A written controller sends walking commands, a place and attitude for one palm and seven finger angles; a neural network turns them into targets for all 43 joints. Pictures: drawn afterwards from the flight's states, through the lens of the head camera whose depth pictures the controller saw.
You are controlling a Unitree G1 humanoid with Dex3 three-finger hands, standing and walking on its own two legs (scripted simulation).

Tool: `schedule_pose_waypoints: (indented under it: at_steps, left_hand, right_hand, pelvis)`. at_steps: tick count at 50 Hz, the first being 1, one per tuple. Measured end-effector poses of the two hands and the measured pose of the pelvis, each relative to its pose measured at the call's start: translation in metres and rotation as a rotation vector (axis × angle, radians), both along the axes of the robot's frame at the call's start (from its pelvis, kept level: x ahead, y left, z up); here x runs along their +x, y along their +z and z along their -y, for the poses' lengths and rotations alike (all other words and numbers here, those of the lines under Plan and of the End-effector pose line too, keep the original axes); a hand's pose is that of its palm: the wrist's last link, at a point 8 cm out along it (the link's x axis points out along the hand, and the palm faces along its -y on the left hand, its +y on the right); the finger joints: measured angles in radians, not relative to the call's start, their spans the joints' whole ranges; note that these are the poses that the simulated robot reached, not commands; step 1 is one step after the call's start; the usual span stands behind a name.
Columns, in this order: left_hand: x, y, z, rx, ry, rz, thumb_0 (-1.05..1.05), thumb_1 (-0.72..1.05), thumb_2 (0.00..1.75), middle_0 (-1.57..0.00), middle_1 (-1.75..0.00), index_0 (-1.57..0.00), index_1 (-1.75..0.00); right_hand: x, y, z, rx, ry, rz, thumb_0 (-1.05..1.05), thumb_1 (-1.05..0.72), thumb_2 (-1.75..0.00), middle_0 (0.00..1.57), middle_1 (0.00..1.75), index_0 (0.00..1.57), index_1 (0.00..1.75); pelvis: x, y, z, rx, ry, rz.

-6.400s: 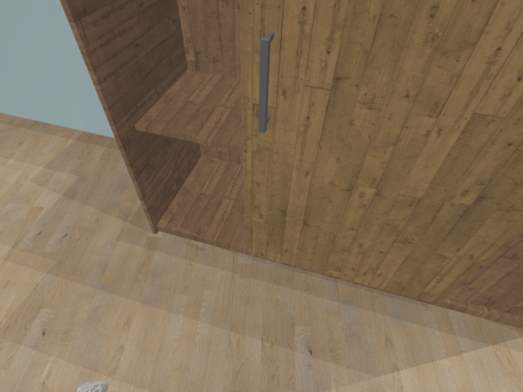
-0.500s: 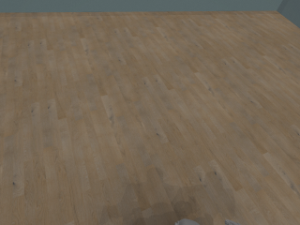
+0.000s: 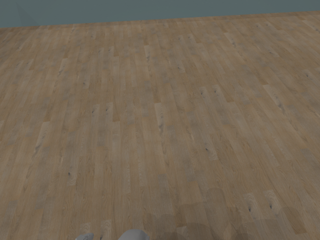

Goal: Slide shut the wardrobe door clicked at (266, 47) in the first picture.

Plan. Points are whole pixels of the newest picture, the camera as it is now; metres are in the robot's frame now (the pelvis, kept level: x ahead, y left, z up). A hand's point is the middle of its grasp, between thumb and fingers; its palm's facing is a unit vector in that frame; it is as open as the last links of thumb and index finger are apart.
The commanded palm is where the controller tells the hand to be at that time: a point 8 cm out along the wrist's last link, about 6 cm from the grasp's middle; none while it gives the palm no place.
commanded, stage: walk to a spot facing it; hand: right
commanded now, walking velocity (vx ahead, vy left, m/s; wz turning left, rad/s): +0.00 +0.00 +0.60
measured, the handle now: out of the picture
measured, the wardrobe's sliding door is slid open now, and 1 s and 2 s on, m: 0.44 0.44 0.44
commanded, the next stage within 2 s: turn to face it in 0.58 s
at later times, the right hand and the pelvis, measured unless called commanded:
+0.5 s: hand out of the picture +0.15 -0.11 -0.16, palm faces -0.26 +0.94 -0.22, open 7.4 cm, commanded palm none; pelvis +0.02 +0.05 +0.00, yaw +17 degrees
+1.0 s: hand (210, 191) +0.29 -0.13 -0.18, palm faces -0.41 +0.89 -0.18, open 7.4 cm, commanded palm none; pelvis +0.15 +0.02 +0.00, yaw +31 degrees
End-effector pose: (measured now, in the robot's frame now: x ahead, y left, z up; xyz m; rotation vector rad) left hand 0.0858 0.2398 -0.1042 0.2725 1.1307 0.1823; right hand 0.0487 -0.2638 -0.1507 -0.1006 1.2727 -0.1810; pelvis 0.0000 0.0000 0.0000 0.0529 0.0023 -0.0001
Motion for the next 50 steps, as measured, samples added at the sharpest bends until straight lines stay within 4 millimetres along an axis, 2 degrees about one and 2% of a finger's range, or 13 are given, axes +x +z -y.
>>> schedule_pose_waypoints:
  at_steps: [4,7,12,15,18,21,26,32,36,38,41,44,50]
  left_hand:
    - [-0.032,-0.005,-0.001,-0.02,0.085,-0.04,0.0,0.9,0.9,-0.2,-0.3,-0.2,-0.3]
    - [-0.06,-0.012,-0.006,-0.038,0.157,-0.08,0.0,0.9,0.9,-0.2,-0.3,-0.2,-0.3]
    - [-0.111,-0.03,-0.022,-0.074,0.279,-0.146,0.0,0.9,0.9,-0.2,-0.3,-0.2,-0.3]
    - [-0.139,-0.047,-0.036,-0.097,0.341,-0.176,0.01,0.9,0.9,-0.2,-0.3,-0.2,-0.3]
    - [-0.156,-0.058,-0.048,-0.108,0.373,-0.224,0.01,0.9,0.9,-0.2,-0.3,-0.2,-0.3]
    - [-0.149,-0.051,-0.057,-0.113,0.391,-0.215,0.01,0.91,0.9,-0.19,-0.3,-0.2,-0.29]
    - [-0.113,-0.035,-0.066,-0.098,0.402,-0.114,0.01,0.91,0.9,-0.19,-0.3,-0.19,-0.29]
    - [-0.052,-0.025,-0.064,-0.075,0.384,-0.04,0.01,0.91,0.9,-0.19,-0.3,-0.19,-0.29]
    - [-0.005,-0.024,-0.054,-0.038,0.364,0.016,0.01,0.91,0.9,-0.19,-0.3,-0.19,-0.29]
    - [0.011,-0.024,-0.047,-0.019,0.367,0.042,0.01,0.91,0.9,-0.19,-0.3,-0.2,-0.29]
    - [0.018,-0.018,-0.033,-0.022,0.415,0.058,0.0,0.91,0.9,-0.2,-0.3,-0.2,-0.3]
    - [0.012,-0.015,-0.018,-0.041,0.474,0.031,0.0,0.91,0.9,-0.2,-0.3,-0.2,-0.3]
    - [-0.015,-0.017,-0.009,-0.06,0.598,-0.048,0.0,0.93,0.9,-0.2,-0.3,-0.2,-0.3]
  right_hand:
    - [0.014,0.003,-0.004,-0.001,0.058,-0.013,0.0,-0.91,-0.9,0.19,0.29,0.19,0.3]
    - [0.031,0.004,-0.014,-0.004,0.118,-0.009,0.0,-0.91,-0.9,0.19,0.29,0.19,0.3]
    - [0.072,0.01,-0.047,-0.017,0.236,0.045,0.0,-0.92,-0.9,0.19,0.29,0.19,0.3]
    - [0.098,0.012,-0.071,-0.035,0.309,0.112,0.0,-0.91,-0.9,0.19,0.29,0.19,0.3]
    - [0.111,0.015,-0.09,-0.046,0.337,0.171,0.0,-0.91,-0.9,0.2,0.29,0.2,0.3]
    - [0.109,0.022,-0.099,-0.044,0.345,0.166,0.0,-0.91,-0.9,0.2,0.29,0.2,0.3]
    - [0.1,0.02,-0.105,-0.027,0.37,0.082,0.0,-0.91,-0.9,0.2,0.29,0.2,0.3]
    - [0.094,0.003,-0.094,0.005,0.356,-0.036,0.0,-0.91,-0.9,0.2,0.3,0.2,0.3]
    - [0.105,-0.018,-0.076,0.022,0.336,-0.115,0.0,-0.91,-0.9,0.2,0.3,0.2,0.3]
    - [0.117,-0.027,-0.067,0.021,0.343,-0.15,0.0,-0.91,-0.9,0.2,0.3,0.2,0.3]
    - [0.146,-0.024,-0.061,0.013,0.395,-0.168,0.0,-0.91,-0.9,0.2,0.29,0.2,0.3]
    - [0.186,-0.015,-0.064,0.008,0.436,-0.125,0.01,-0.91,-0.9,0.2,0.29,0.2,0.3]
    - [0.26,0.002,-0.087,-0.003,0.511,-0.01,0.0,-0.92,-0.9,0.19,0.29,0.19,0.3]
  pelvis:
    - [-0.001,0.001,0.001,0.002,0.053,0.0]
    - [-0.003,0.0,-0.002,-0.002,0.097,0.0]
    - [-0.006,-0.006,-0.016,-0.017,0.171,-0.001]
    - [-0.005,-0.016,-0.03,-0.035,0.212,0.0]
    - [-0.002,-0.022,-0.04,-0.028,0.23,0.01]
    - [0.007,-0.013,-0.046,-0.034,0.264,0.016]
    - [0.028,-0.004,-0.051,-0.039,0.302,0.018]
    - [0.062,-0.005,-0.043,-0.021,0.335,0.014]
    - [0.095,-0.017,-0.032,-0.005,0.362,0.016]
    - [0.107,-0.021,-0.026,-0.011,0.394,0.023]
    - [0.12,-0.016,-0.022,-0.003,0.442,0.032]
    - [0.131,-0.008,-0.02,-0.004,0.472,0.033]
    - [0.15,-0.001,-0.02,-0.015,0.534,0.026]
